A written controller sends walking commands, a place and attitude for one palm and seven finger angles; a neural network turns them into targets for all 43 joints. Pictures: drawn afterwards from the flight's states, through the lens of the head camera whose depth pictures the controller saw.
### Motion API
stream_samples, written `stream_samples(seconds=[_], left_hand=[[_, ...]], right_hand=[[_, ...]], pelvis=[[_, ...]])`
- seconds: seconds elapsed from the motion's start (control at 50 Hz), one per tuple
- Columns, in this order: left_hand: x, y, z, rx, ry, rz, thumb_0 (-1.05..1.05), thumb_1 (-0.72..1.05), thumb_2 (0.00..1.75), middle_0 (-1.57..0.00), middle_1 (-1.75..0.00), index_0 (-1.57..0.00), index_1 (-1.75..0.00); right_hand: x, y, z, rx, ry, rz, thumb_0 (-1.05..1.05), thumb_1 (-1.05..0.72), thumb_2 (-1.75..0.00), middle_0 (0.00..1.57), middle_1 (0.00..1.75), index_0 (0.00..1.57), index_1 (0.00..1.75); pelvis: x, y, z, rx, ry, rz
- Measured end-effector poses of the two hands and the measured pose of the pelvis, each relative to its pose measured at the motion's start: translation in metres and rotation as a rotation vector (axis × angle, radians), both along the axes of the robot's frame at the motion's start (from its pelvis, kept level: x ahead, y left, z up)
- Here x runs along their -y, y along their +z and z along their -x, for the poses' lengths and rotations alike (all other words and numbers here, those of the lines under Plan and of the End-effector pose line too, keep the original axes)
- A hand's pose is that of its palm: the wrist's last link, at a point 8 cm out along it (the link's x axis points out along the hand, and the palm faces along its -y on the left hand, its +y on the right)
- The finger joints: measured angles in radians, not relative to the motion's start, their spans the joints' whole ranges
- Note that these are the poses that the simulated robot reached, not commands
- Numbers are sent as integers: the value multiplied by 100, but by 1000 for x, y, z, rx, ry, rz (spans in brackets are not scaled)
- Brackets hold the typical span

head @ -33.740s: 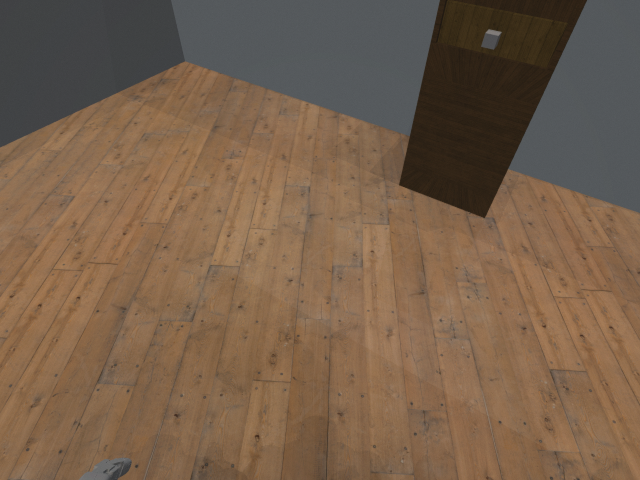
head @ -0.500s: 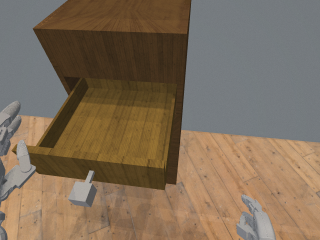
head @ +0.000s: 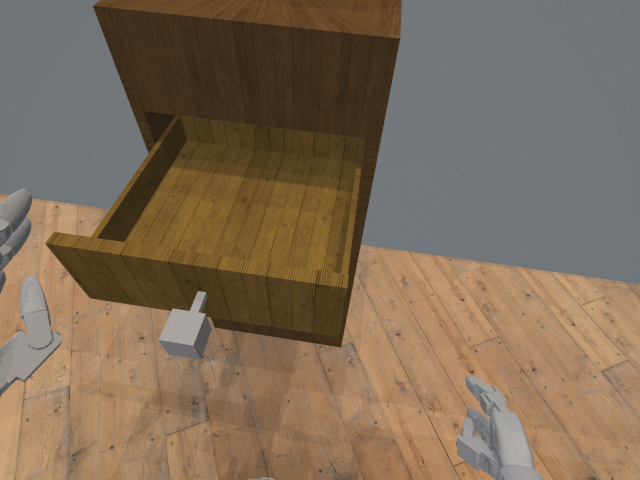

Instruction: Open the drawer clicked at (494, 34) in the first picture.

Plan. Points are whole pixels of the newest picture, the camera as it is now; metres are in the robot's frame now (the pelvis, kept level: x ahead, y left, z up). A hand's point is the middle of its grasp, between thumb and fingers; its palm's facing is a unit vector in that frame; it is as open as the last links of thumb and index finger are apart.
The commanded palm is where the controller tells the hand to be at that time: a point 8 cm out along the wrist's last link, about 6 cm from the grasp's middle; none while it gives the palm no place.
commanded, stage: step back with the hand held close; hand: left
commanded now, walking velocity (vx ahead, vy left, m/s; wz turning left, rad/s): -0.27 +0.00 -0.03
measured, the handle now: (192, 319) +0.30 +0.19 +0.01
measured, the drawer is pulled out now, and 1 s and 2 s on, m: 0.30 0.30 0.30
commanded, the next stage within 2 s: stop stepping back and stand still in 0.60 s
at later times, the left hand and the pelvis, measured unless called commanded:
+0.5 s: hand (72, 456) +0.11 +0.18 +0.18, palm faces +0.22 -0.83 -0.51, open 7.4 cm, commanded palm +0.03 +0.25 +0.20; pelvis -0.11 -0.03 +0.00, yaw -2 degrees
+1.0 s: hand out of the picture -0.07 +0.17 +0.21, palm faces +0.40 -0.77 -0.49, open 7.4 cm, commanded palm -0.12 +0.22 +0.20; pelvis -0.24 -0.06 +0.00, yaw +3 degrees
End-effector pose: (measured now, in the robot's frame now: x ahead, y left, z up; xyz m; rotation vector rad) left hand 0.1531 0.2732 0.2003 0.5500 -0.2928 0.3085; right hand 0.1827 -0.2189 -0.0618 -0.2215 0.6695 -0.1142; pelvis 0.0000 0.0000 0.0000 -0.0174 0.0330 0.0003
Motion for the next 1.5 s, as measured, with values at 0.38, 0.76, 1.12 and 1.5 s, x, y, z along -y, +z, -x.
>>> stream_samples(seconds=[0.38,0.76,1.12,1.5], left_hand=[[9,11,40,46,-81,-31,1,89,90,-21,-30,-21,-30],[40,-8,169,-54,43,16,1,89,90,-21,-30,-22,-30],[53,16,278,122,77,19,1,89,90,-21,-30,-22,-30],[77,14,327,66,86,-41,1,89,90,-21,-31,-22,-30]], right_hand=[[0,-2,74,-32,4,-6,2,-90,-90,20,30,20,30],[76,4,174,-58,-44,89,2,-91,-90,20,30,20,30],[69,-7,287,-62,11,8,2,-90,-90,20,31,21,30],[108,-27,349,-166,1,13,2,-90,-90,20,30,20,30]], pelvis=[[6,4,59,-23,-31,12],[47,6,174,-35,44,-14],[64,5,261,36,48,-49],[93,5,305,43,83,-25]])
